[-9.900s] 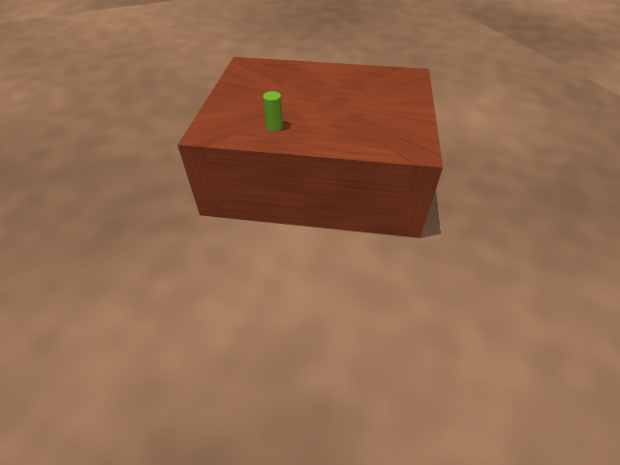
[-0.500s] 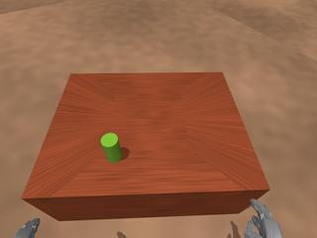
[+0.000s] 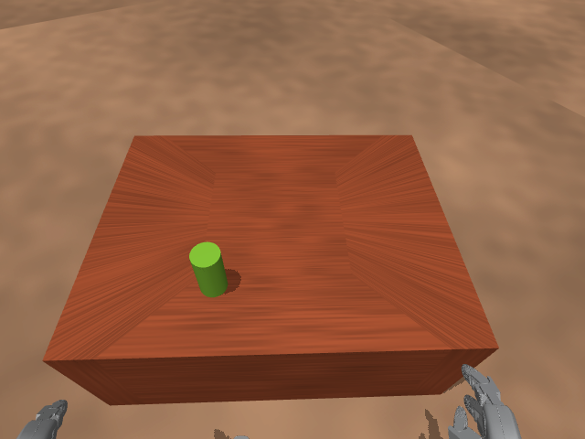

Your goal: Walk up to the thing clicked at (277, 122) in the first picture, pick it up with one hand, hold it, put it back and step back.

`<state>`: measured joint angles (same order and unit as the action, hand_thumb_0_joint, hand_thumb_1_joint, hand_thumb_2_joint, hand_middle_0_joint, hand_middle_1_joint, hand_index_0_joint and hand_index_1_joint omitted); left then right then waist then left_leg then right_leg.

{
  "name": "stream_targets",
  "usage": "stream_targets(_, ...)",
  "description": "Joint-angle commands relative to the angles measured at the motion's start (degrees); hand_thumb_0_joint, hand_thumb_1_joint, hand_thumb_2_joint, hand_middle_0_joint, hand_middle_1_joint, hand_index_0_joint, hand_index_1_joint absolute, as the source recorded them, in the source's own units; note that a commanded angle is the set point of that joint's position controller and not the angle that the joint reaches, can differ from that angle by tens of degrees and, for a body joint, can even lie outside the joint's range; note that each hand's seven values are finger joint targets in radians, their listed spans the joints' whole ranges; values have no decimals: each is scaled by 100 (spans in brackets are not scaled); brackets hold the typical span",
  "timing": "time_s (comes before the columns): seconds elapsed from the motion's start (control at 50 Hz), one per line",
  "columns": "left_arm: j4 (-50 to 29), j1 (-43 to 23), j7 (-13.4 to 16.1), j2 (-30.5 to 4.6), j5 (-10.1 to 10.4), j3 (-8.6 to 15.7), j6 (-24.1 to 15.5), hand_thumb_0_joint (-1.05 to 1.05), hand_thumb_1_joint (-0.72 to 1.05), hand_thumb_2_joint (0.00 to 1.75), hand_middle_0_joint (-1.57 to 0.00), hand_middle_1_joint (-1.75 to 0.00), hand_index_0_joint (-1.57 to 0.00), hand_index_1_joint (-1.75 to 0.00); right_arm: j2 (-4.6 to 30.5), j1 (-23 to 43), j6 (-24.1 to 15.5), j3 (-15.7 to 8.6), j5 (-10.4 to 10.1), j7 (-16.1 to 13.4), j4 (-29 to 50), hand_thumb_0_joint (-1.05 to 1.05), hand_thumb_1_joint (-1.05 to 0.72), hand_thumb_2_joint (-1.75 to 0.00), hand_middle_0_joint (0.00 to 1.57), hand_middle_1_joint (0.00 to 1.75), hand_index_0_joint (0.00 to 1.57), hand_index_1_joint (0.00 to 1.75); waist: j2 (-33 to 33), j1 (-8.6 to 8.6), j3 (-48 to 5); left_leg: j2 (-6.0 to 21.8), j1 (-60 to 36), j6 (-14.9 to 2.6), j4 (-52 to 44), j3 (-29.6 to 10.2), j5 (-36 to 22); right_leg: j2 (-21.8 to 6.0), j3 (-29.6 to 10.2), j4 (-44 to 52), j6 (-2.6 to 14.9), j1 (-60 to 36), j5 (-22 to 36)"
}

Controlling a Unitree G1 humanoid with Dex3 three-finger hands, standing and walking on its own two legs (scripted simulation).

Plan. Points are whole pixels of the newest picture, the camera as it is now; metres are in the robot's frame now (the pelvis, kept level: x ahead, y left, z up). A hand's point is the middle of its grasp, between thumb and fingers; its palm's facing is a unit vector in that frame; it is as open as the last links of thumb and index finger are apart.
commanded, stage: go down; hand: left
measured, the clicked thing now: (209, 270) +0.54 +0.20 -0.25
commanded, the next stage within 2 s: none
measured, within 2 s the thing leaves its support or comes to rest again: neither
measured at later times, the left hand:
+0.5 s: hand (59, 348) +0.27 +0.34 -0.02, palm faces +0.22 -0.94 -0.25, open 17.5 cm
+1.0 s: hand (45, 288) +0.34 +0.37 +0.01, palm faces +0.23 -0.96 -0.14, open 17.4 cm
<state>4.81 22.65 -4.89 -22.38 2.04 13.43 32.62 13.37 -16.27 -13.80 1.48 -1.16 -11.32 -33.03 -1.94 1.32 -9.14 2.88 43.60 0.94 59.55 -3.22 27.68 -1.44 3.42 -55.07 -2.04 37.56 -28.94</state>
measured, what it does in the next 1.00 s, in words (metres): stands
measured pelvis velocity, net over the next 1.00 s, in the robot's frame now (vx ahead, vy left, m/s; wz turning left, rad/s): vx -0.01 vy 0.00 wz -0.03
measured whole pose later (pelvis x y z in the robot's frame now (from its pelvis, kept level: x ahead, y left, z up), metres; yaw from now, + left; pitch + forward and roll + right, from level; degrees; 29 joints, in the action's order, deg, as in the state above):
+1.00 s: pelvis -0.01 +0.00 +0.00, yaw -2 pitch +15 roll -3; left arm 55.7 -23.5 -25.0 -41.2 3.4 34.2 -3.5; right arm 16.0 -19.3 -12.0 1.7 1.6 -8.6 -41.1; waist 1.1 3.3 -4.6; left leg 3.7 48.6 0.9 58.9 -2.4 25.6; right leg -0.6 2.3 -54.8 -1.9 43.3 -26.5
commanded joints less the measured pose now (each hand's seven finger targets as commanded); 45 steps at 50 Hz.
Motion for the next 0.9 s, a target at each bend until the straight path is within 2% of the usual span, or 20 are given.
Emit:
stream_targets(0.0,-886,-281,37,-1164,-35,610,-265,0,-60,8,-6,-6,-5,-7,833,308,-376,-367,-9,-73,807,0,-86,-89,20,30,20,30,-473,34,-445,-196,-854,-91,-1070,77,-1002,274,101,827,215,18,893)
stream_targets(0.18,-612,-1198,-32,-1745,63,1080,-681,0,-54,11,-5,-5,-3,-7,889,232,-494,-325,-14,-167,607,0,-88,-90,20,30,20,30,-367,111,-654,-196,-1020,-125,-963,103,-1237,220,-21,870,166,-137,1231)
stream_targets(0.2,-852,-1577,-47,-1945,91,1186,-782,0,-55,10,-6,-4,-3,-6,896,202,-509,-315,-9,-171,550,0,-88,-90,20,30,20,30,-482,89,-653,-202,-1031,-118,-959,115,-1268,208,-40,878,172,-163,1266)
stream_targets(0.26,-210,-1856,-171,-1988,179,1277,-935,0,-57,9,-6,-3,-3,-6,919,161,-525,-276,-2,-186,350,0,-89,-90,20,30,20,30,-441,149,-575,-203,-1043,-131,-971,104,-1340,205,-48,905,162,-199,1356)
stream_targets(0.32,523,-2387,-414,-2219,287,1506,-1138,0,-54,9,-6,-2,-3,-5,1003,167,-539,-291,0,-163,178,0,-90,-90,20,30,20,30,-553,168,-629,-177,-1068,-121,-1050,52,-1414,224,-31,880,186,-195,1376)
stream_targets(0.34,452,-2743,-504,-2462,321,1627,-1250,0,-55,9,-6,-2,-3,-5,1015,149,-534,-283,-1,-161,151,0,-90,-90,20,30,20,30,-607,120,-679,-187,-1056,-127,-1026,66,-1495,213,-44,900,188,-214,1450)
stream_targets(0.36,1032,-2725,-596,-2398,307,1614,-1310,0,-58,7,-6,-2,-3,-5,1033,149,-539,-293,16,-144,94,0,-90,-90,20,30,20,30,-471,165,-607,-184,-988,-139,-990,67,-1504,222,-35,894,167,-169,1479)
stream_targets(0.44,1574,-3248,-1075,-2677,369,1763,-1707,0,-56,6,-6,0,-3,-3,1121,-52,-537,-358,37,-74,-34,0,-89,-90,20,30,20,30,-575,80,-893,-181,-1186,-127,-1005,114,-1827,228,-50,849,208,-308,1709)
stream_targets(0.48,1681,-3473,-1274,-2995,387,1992,-1934,0,-59,6,-7,-1,-3,-4,1191,-161,-517,-422,56,-37,-111,0,-90,-90,20,30,20,30,-712,6,-1226,-155,-1444,-120,-1023,90,-2239,240,-24,808,229,-441,1944)
stream_targets(0.52,2208,-3592,-1463,-2917,396,1950,-2133,0,-61,5,-7,-1,-4,-4,1173,-193,-498,-407,79,2,-115,0,-90,-90,20,30,20,30,-525,35,-1085,-139,-1357,-146,-974,103,-2375,252,-12,798,218,-363,2064)
stream_targets(0.56,2666,-3867,-1592,-3030,371,2079,-2410,0,-61,6,-6,-1,-3,-4,1194,-310,-483,-423,98,49,-190,0,-90,-91,20,30,20,30,-475,39,-1004,-118,-1171,-161,-909,86,-2378,253,-10,740,228,-177,2005)
stream_targets(0.66,3006,-4297,-1840,-3121,307,2084,-2997,0,-59,7,-6,-2,-3,-4,1272,-503,-369,-505,153,138,-153,0,-90,-90,20,30,20,30,-637,-26,-1273,-83,-1349,-131,-961,118,-2405,266,19,671,291,-133,1927)
stream_targets(0.7,3105,-4554,-1860,-3356,295,2228,-3200,0,-57,8,-5,-2,-3,-5,1311,-567,-316,-521,166,156,-191,0,-89,-90,20,30,20,30,-526,-31,-1175,-84,-1273,-143,-946,107,-2304,272,1,679,285,-50,1852)
stream_targets(0.74,2949,-5097,-1858,-3596,295,2321,-3446,0,-55,9,-5,-2,-2,-4,1352,-636,-278,-544,169,178,-247,0,-89,-90,20,30,20,30,-801,-22,-1298,-60,-1425,-102,-990,72,-2197,278,-1,625,313,113,1681)
stream_targets(0.76,2864,-5317,-1818,-3884,274,2524,-3573,0,-55,8,-5,-2,-3,-4,1363,-607,-242,-537,184,171,-213,0,-89,-90,20,30,20,30,-804,-42,-1364,-55,-1424,-106,-976,57,-2162,270,1,612,313,140,1655)
stream_targets(0.78,3021,-5500,-1830,-3859,279,2474,-3660,0,-54,8,-5,-2,-3,-4,1363,-688,-219,-518,188,178,-308,0,-89,-90,20,30,20,30,-881,15,-1300,-50,-1426,-91,-1002,37,-2016,277,1,612,319,228,1537)
stream_targets(0.82,3231,-5716,-1801,-3978,260,2579,-3813,0,-49,9,-4,-1,-2,-3,1380,-678,-168,-495,203,165,-257,0,-89,-90,20,30,20,30,-691,82,-1300,-73,-1355,-132,-974,86,-1855,263,-40,646,312,168,1550)
stream_targets(0.84,3469,-5802,-1870,-3646,275,2334,-3855,0,-46,9,-4,-1,-2,-3,1336,-751,-130,-485,209,170,-375,0,-88,-90,20,30,20,30,-734,175,-1251,-68,-1421,-129,-962,113,-1831,264,-57,679,308,258,1557)
stream_targets(0.86,3577,-5917,-1866,-3906,277,2510,-3906,0,-46,9,-4,-1,-2,-3,1399,-696,-119,-478,218,158,-315,0,-88,-90,20,30,20,30,-772,146,-1222,-75,-1345,-137,-962,108,-1749,261,-75,682,306,283,1502)
stream_targets(0.88,3715,-5972,-1918,-3904,278,2472,-3943,0,-45,8,-4,0,-2,-2,1389,-787,-87,-469,227,159,-397,0,-89,-90,20,30,20,30,-743,145,-1284,-79,-1322,-149,-930,112,-1772,247,-85,702,306,263,1536)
